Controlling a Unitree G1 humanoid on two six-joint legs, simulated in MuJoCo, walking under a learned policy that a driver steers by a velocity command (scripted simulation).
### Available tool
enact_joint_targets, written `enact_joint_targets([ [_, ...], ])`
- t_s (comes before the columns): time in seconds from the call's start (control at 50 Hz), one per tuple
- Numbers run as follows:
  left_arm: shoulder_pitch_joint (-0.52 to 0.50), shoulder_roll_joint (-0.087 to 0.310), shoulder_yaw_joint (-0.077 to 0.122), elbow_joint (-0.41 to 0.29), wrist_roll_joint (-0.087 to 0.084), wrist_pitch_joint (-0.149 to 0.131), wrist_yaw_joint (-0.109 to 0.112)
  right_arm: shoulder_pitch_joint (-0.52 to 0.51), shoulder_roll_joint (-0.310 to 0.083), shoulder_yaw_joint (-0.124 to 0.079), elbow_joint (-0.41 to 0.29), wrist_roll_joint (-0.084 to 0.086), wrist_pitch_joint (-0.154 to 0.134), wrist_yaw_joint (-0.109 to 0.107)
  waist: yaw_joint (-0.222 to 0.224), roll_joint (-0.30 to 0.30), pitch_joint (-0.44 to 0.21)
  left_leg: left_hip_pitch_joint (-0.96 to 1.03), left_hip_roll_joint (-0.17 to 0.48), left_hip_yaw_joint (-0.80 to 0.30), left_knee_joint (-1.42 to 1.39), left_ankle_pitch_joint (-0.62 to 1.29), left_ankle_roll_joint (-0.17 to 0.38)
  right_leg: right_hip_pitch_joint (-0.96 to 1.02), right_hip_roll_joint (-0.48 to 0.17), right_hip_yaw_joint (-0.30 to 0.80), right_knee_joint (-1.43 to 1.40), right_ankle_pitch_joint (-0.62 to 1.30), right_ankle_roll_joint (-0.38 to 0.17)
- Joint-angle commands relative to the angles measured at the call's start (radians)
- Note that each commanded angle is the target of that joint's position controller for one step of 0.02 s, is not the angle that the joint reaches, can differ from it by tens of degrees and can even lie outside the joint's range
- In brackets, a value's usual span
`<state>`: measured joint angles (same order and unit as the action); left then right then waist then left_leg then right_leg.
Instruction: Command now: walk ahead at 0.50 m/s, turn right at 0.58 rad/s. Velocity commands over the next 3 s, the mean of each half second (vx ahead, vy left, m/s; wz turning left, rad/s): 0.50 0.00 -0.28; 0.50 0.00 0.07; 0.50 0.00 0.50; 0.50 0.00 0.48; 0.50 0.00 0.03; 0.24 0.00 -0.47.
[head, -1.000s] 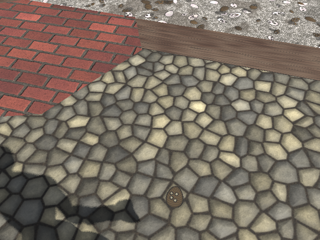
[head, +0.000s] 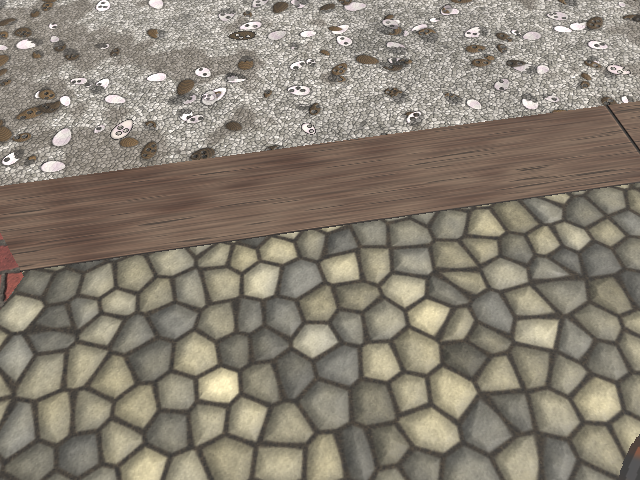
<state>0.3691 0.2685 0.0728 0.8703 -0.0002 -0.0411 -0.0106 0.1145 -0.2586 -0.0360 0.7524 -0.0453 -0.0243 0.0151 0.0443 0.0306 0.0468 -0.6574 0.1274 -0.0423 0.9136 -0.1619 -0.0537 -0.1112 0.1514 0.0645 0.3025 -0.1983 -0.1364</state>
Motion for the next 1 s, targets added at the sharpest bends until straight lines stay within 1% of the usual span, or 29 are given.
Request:
enact_joint_targets([
  [0.02, 0.054, 0.153, 0.035, -0.050, 0.000, -0.013, 0.005, -0.087, -0.068, -0.010, -0.082, 0.005, -0.007, 0.004, 0.017, -0.083, -0.009, -0.027, -0.041, 0.034, -0.115, 0.111, -0.008, 0.025, -0.247, 0.228, -0.084, 0.311, -0.105],
  [0.1, 0.111, 0.147, 0.029, -0.038, 0.010, -0.014, 0.014, -0.181, -0.065, 0.000, -0.116, 0.011, -0.021, 0.013, 0.056, -0.094, -0.005, -0.013, -0.075, 0.050, -0.252, 0.148, 0.016, 0.115, -0.266, 0.236, -0.037, 0.412, -0.092],
  [0.14, 0.116, 0.149, 0.025, -0.034, 0.015, -0.018, 0.022, -0.186, -0.072, 0.001, -0.126, 0.013, -0.030, 0.015, 0.051, -0.104, -0.001, 0.048, -0.089, 0.049, -0.313, 0.131, 0.044, 0.136, -0.291, 0.251, -0.016, 0.461, -0.075],
  [0.18, 0.074, 0.166, 0.025, -0.038, 0.017, -0.023, 0.026, -0.094, -0.096, -0.008, -0.102, 0.014, -0.038, 0.010, -0.002, -0.116, -0.013, 0.208, -0.118, 0.054, -0.377, 0.068, 0.082, 0.115, -0.302, 0.247, 0.032, 0.568, -0.041],
  [0.2, 0.059, 0.177, 0.027, -0.036, 0.018, -0.027, 0.025, -0.002, -0.118, -0.019, -0.072, 0.015, -0.043, 0.001, -0.043, -0.111, -0.050, 0.327, -0.149, 0.068, -0.402, 0.022, 0.101, 0.111, -0.285, 0.230, 0.126, 0.691, -0.025],
  [0.22, 0.049, 0.173, 0.023, -0.033, 0.017, -0.030, 0.020, 0.134, -0.140, -0.031, -0.031, 0.012, -0.054, -0.010, -0.112, -0.070, -0.121, 0.500, -0.145, 0.067, -0.461, 0.041, 0.128, 0.078, -0.233, 0.180, 0.302, 0.705, -0.005],
  [0.24, 0.053, 0.120, 0.006, -0.056, 0.012, -0.036, 0.014, 0.290, -0.200, -0.045, -0.017, -0.007, -0.062, -0.026, -0.170, 0.011, -0.248, 0.726, 0.046, -0.138, -0.479, -0.099, 0.179, -0.060, -0.181, 0.137, 0.566, 0.459, 0.015],
  [0.26, 0.198, 0.040, -0.006, -0.063, -0.019, -0.034, 0.011, 0.336, -0.304, -0.072, 0.001, -0.018, -0.054, -0.026, -0.106, 0.256, -0.343, 0.945, 0.296, -0.623, -0.581, -0.164, 0.319, -0.368, 0.004, 0.035, 0.875, -0.238, 0.060],
  [0.28, 0.167, 0.118, 0.001, -0.041, 0.018, -0.027, 0.018, 0.277, -0.227, -0.062, 0.002, 0.014, -0.041, -0.015, -0.087, 0.130, -0.258, 0.853, 0.284, -0.732, -0.648, -0.275, 0.325, -0.480, -0.048, 0.076, 0.965, -0.290, 0.047],
  [0.3, 0.076, 0.124, 0.003, -0.051, 0.023, -0.025, 0.012, 0.189, -0.151, -0.045, -0.014, 0.023, -0.039, -0.010, -0.071, 0.028, -0.115, 0.713, 0.239, -0.559, -0.659, -0.273, 0.306, -0.493, -0.094, 0.080, 0.961, -0.199, 0.048],
  [0.32, 0.015, 0.109, -0.003, -0.064, 0.025, -0.026, 0.004, 0.147, -0.106, -0.033, -0.011, 0.019, -0.044, -0.006, -0.065, -0.015, -0.061, 0.623, 0.185, -0.430, -0.678, -0.167, 0.281, -0.477, -0.125, 0.069, 0.914, -0.144, 0.051],
  [0.36, -0.002, 0.092, -0.008, -0.069, 0.037, -0.010, -0.009, 0.150, -0.080, -0.022, 0.019, 0.022, -0.055, -0.009, -0.034, 0.051, -0.033, 0.540, 0.101, -0.260, -0.709, 0.015, 0.237, -0.425, -0.164, 0.045, 0.834, -0.116, 0.066],
  [0.4, 0.006, 0.075, -0.013, -0.062, 0.043, 0.003, -0.017, 0.194, -0.087, -0.023, 0.048, 0.030, -0.073, -0.004, -0.025, 0.066, -0.050, 0.535, 0.085, -0.200, -0.719, 0.160, 0.244, -0.409, -0.165, 0.020, 0.808, -0.103, 0.080],
  [0.44, -0.043, 0.065, -0.019, -0.074, 0.045, 0.008, -0.023, 0.222, -0.101, -0.027, 0.071, 0.038, -0.081, -0.001, -0.024, 0.060, -0.035, 0.543, 0.082, -0.157, -0.752, 0.188, 0.258, -0.463, -0.188, -0.008, 0.766, -0.062, 0.095],
  [0.5, -0.186, 0.050, -0.032, -0.117, 0.043, 0.008, -0.029, 0.265, -0.095, -0.026, 0.100, 0.039, -0.076, -0.002, -0.050, 0.051, 0.007, 0.557, 0.060, -0.100, -0.795, 0.198, 0.260, -0.540, -0.228, -0.053, 0.630, 0.038, 0.121],
  [0.56, -0.300, 0.023, -0.049, -0.148, 0.036, 0.002, -0.033, 0.306, -0.102, -0.027, 0.127, 0.040, -0.074, 0.000, -0.078, 0.051, 0.017, 0.562, 0.034, -0.041, -0.792, 0.260, 0.242, -0.499, -0.225, -0.096, 0.451, 0.131, 0.130],
  [0.64, -0.387, 0.033, -0.053, -0.170, 0.029, -0.003, -0.028, 0.359, -0.120, -0.030, 0.160, 0.034, -0.069, -0.004, -0.101, 0.052, 0.024, 0.623, 0.066, -0.031, -0.752, 0.337, 0.232, -0.440, -0.201, -0.123, 0.317, 0.145, 0.108],
  [0.7, -0.374, 0.052, -0.046, -0.171, 0.031, -0.010, -0.019, 0.352, -0.134, -0.033, 0.176, 0.029, -0.060, -0.012, -0.076, 0.053, 0.022, 0.684, 0.101, -0.035, -0.678, 0.465, 0.219, -0.373, -0.177, -0.127, 0.255, 0.061, 0.068],
  [0.72, -0.314, 0.062, -0.039, -0.152, 0.035, -0.015, -0.014, 0.342, -0.140, -0.034, 0.179, 0.029, -0.057, -0.015, -0.046, 0.050, -0.006, 0.693, 0.095, -0.022, -0.600, 0.583, 0.207, -0.288, -0.151, -0.136, 0.222, 0.032, 0.051],
  [0.74, -0.188, 0.074, -0.029, -0.107, 0.042, -0.024, -0.006, 0.333, -0.139, -0.033, 0.184, 0.033, -0.052, -0.015, 0.012, 0.021, -0.070, 0.672, 0.061, 0.015, -0.445, 0.658, 0.190, -0.127, -0.123, -0.149, 0.152, 0.051, 0.027],
  [0.76, -0.018, 0.122, -0.010, -0.056, 0.058, -0.035, 0.005, 0.329, -0.117, -0.025, 0.172, 0.037, -0.052, -0.016, 0.074, -0.021, -0.176, 0.541, 0.017, 0.049, -0.233, 0.528, 0.168, 0.116, -0.200, -0.063, 0.146, 0.029, -0.013],
  [0.78, 0.102, 0.223, 0.015, -0.049, 0.080, -0.039, 0.017, 0.373, -0.022, 0.001, 0.122, 0.062, -0.055, -0.009, 0.084, -0.208, -0.311, 0.234, -0.100, 0.113, 0.119, 0.067, 0.125, 0.396, -0.499, 0.340, 0.088, -0.115, -0.096],
  [0.8, 0.085, 0.233, 0.024, -0.041, 0.039, -0.021, 0.012, 0.405, -0.075, -0.018, 0.138, 0.050, -0.048, -0.016, 0.061, -0.261, -0.336, 0.074, -0.188, 0.041, 0.292, -0.363, 0.130, 0.389, -0.594, 0.604, -0.034, -0.139, -0.153],
  [0.82, -0.011, 0.167, 0.009, -0.053, 0.021, -0.016, 0.010, 0.341, -0.115, -0.032, 0.139, 0.035, -0.040, -0.018, 0.025, -0.141, -0.175, 0.022, -0.120, -0.020, 0.329, -0.296, 0.142, 0.257, -0.546, 0.454, -0.043, -0.179, -0.124],
  [0.84, -0.086, 0.102, -0.007, -0.063, 0.019, -0.023, 0.006, 0.295, -0.089, -0.027, 0.134, 0.036, -0.043, -0.010, 0.002, -0.101, -0.076, 0.036, -0.082, -0.022, 0.288, -0.216, 0.142, 0.122, -0.499, 0.324, -0.086, -0.138, -0.098],
  [0.86, -0.122, 0.066, -0.017, -0.062, 0.022, -0.031, 0.006, 0.283, -0.067, -0.025, 0.140, 0.039, -0.037, -0.006, -0.025, -0.096, -0.029, 0.076, -0.057, -0.018, 0.235, -0.170, 0.139, 0.036, -0.449, 0.223, -0.127, -0.086, -0.054],
  [0.9, -0.122, 0.044, -0.024, -0.040, 0.022, -0.050, 0.013, 0.305, -0.047, -0.024, 0.159, 0.015, -0.011, 0.007, -0.059, -0.117, -0.008, 0.139, -0.043, -0.012, 0.202, -0.121, 0.120, -0.043, -0.397, 0.093, -0.164, 0.041, -0.016],
  [0.94, -0.088, 0.059, -0.018, -0.020, 0.017, -0.069, 0.014, 0.278, -0.038, -0.027, 0.149, 0.017, 0.002, 0.018, -0.069, -0.099, -0.008, 0.109, -0.041, -0.007, 0.199, -0.069, 0.111, -0.032, -0.393, 0.024, -0.181, 0.144, -0.016],
  [1.0, -0.044, 0.064, -0.014, 0.004, 0.015, -0.075, 0.016, 0.175, -0.032, -0.029, 0.116, 0.019, 0.011, 0.026, -0.058, -0.085, 0.019, -0.002, -0.030, 0.000, 0.151, 0.033, 0.097, 0.008, -0.383, -0.067, -0.197, 0.219, -0.011],
])
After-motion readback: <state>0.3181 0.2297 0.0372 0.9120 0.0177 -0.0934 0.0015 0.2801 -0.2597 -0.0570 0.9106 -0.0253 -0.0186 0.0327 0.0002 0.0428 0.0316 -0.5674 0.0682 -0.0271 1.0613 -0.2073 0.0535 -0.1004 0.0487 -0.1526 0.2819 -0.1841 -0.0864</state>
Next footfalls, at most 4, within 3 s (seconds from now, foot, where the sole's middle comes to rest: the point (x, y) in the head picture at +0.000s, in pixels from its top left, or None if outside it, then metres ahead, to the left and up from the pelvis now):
0.24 left None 0.31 0.13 -0.78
0.76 right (411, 440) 0.55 -0.11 -0.78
1.30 left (337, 320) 0.84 0.05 -0.78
1.84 right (364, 213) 1.18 -0.01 -0.78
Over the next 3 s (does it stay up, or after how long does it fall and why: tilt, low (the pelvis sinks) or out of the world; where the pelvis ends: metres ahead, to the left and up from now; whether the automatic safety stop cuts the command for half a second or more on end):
stays up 1.46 0.24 -0.10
